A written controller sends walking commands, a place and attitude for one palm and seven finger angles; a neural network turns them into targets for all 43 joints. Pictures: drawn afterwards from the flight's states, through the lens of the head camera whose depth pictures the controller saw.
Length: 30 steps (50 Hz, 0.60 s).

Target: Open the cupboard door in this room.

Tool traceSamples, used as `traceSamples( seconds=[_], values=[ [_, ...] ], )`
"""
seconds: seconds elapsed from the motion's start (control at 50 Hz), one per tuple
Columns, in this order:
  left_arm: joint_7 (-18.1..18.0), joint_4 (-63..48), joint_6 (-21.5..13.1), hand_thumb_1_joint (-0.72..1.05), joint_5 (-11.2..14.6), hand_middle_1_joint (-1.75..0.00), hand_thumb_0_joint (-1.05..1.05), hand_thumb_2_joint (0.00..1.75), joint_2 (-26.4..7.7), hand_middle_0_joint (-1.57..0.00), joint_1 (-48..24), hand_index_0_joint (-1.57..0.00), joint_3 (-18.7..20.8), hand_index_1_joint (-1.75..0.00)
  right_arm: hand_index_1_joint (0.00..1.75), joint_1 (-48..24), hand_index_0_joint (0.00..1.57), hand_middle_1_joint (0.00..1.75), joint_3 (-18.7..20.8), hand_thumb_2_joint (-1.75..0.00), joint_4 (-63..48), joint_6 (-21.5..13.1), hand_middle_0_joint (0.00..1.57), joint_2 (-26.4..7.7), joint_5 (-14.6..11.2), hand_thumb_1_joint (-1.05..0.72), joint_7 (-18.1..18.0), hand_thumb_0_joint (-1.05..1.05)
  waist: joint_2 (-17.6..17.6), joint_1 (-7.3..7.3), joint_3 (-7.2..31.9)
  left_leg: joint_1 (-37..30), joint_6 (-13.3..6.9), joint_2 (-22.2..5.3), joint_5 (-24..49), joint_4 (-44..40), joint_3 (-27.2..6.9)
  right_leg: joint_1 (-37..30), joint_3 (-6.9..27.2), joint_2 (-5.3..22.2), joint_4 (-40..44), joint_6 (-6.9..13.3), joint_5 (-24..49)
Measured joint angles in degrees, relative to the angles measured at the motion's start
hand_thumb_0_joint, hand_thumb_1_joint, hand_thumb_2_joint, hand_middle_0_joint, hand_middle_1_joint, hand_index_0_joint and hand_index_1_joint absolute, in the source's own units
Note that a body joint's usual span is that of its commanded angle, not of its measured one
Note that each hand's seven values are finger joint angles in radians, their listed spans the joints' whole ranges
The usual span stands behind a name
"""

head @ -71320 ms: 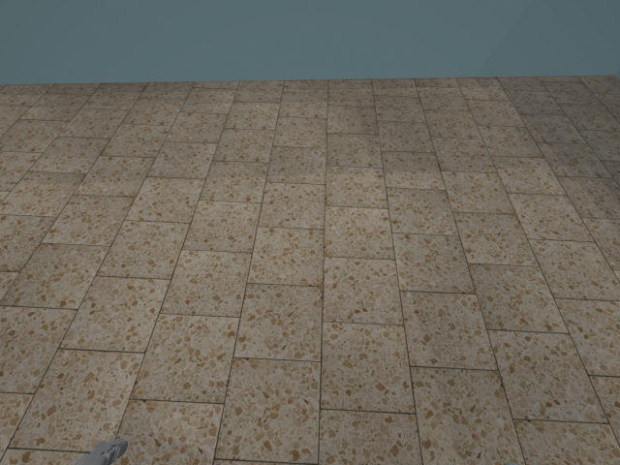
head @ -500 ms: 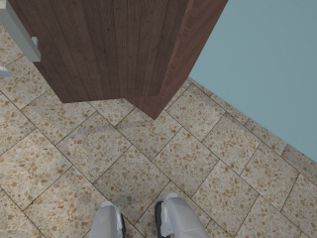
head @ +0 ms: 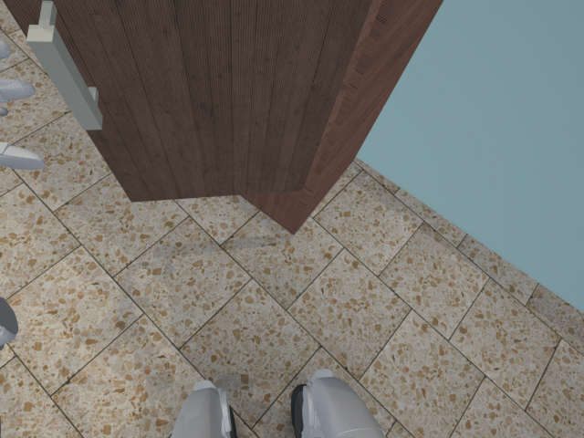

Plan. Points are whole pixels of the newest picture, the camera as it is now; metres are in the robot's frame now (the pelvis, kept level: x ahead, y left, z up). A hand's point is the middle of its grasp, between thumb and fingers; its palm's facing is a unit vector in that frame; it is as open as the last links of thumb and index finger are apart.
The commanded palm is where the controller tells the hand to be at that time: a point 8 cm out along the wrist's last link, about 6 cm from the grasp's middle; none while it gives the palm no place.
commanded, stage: move the hooked fingers beside the handle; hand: left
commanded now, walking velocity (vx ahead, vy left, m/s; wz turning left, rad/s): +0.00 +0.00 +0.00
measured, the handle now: (72, 71) +0.56 +0.24 +0.07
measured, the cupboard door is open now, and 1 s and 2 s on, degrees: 45 45 45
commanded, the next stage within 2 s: slide the fingers in behind the handle in 0.22 s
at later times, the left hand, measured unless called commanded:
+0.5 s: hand (11, 110) +0.50 +0.29 +0.07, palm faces +0.03 -1.00 -0.01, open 14.0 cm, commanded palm +0.49 +0.32 +0.07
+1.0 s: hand (47, 106) +0.51 +0.25 +0.07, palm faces +0.05 -1.00 -0.02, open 14.0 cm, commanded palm +0.49 +0.29 +0.07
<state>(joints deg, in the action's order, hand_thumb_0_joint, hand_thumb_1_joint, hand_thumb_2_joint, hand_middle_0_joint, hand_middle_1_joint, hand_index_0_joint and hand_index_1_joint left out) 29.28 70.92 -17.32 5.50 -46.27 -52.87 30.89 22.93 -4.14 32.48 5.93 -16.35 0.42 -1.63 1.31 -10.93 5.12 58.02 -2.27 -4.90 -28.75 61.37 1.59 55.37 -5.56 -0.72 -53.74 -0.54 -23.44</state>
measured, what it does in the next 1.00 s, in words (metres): stands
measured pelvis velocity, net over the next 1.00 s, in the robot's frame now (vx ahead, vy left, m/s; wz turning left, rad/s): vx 0.00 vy -0.01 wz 0.00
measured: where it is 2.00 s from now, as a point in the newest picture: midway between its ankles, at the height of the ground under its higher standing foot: outside the picture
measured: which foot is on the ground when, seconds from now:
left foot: down 0.00-1.00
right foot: down 0.00-1.00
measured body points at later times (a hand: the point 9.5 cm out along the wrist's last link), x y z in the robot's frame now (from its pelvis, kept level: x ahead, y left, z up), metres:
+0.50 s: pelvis -0.01 +0.00 -0.01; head +0.16 +0.04 +0.41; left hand +0.49 +0.34 +0.07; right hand -0.02 -0.27 -0.10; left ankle -0.01 +0.09 -0.67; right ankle +0.01 -0.14 -0.67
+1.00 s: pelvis +0.00 -0.01 +0.00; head +0.15 +0.03 +0.42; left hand +0.50 +0.31 +0.08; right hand -0.01 -0.27 -0.10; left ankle -0.01 +0.09 -0.67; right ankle +0.01 -0.14 -0.67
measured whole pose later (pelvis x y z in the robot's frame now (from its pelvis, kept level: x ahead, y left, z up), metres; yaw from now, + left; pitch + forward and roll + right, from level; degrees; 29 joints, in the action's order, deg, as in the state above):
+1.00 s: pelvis +0.00 -0.01 +0.00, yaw +0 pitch +24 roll -5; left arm 22.8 67.7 -20.3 6.2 -39.2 -51.8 28.7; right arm 23.4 -3.6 34.0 5.7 -15.5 0.8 -0.9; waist 1.6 -10.7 5.3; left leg 57.0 -1.9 -4.9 -28.6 61.0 2.0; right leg 55.1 -4.9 -0.8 -54.4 -0.2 -23.6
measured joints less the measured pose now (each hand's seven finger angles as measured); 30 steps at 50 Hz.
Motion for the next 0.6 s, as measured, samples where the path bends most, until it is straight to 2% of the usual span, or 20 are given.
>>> traceSamples(
  seconds=[0.14,0.26,0.38,0.48,0.6],
  values=[
    [-1.7,-0.3,-2.9,-0.5,0.3,-1.2,-0.01,0.3,1.9,-0.3,-0.3,-0.3,1.0,-1.2,0.3,-1.1,0.2,0.3,0.1,-0.9,0.5,-0.7,0.2,0.1,0.3,-0.9,0.1,0.0,-0.6,0.02,-0.3,0.2,-0.1,0.1,-0.1,0.8,0.0,0.3,0.1,0.1,-1.0,0.0,-0.2],
    [-2.2,0.7,-2.2,-0.5,-1.3,-1.2,-0.01,0.3,0.0,-0.3,-1.3,-0.3,1.3,-1.2,0.3,-1.2,0.2,0.3,-0.1,-0.9,0.2,-0.9,0.2,-0.1,0.2,-0.9,-0.3,0.0,-0.6,-0.65,-0.8,1.2,0.0,0.0,0.0,1.5,-0.1,1.2,0.0,0.1,-1.6,0.0,0.0],
    [-1.3,1.3,-2.3,-0.5,-0.3,-1.2,-0.01,0.3,-1.0,-0.3,-2.7,-0.3,0.5,-1.2,0.3,-0.5,0.2,0.3,-0.4,-0.9,1.1,-0.7,0.2,-0.2,0.0,-0.9,-0.4,0.0,-0.4,-0.51,-1.1,1.9,-0.1,0.0,0.2,1.8,-0.3,1.8,-0.2,0.1,-1.8,0.1,0.1],
    [-0.9,1.7,-1.5,-0.5,0.1,-1.2,-0.01,0.3,-0.5,-0.3,-4.0,-0.3,-1.1,-1.2,0.3,-0.1,0.2,0.3,-0.7,-0.9,1.6,-0.6,0.2,-0.1,0.0,-0.9,-0.6,0.0,-0.3,-0.59,-1.0,2.5,-0.1,0.2,0.3,1.9,-0.5,2.3,-0.3,0.2,-2.0,0.1,0.1],
    [-2.6,-0.2,-1.5,-0.5,-0.2,-1.2,-0.01,0.3,1.7,-0.3,-2.9,-0.3,-1.1,-1.2,0.3,0.3,0.2,0.3,-0.3,-0.9,1.5,-0.7,0.2,0.1,0.4,-0.9,-0.3,0.01,-0.2,-0.89,-0.6,2.7,0.0,0.1,0.3,1.8,-0.2,2.7,-0.1,0.2,-1.9,0.1,0.2]
  ],
)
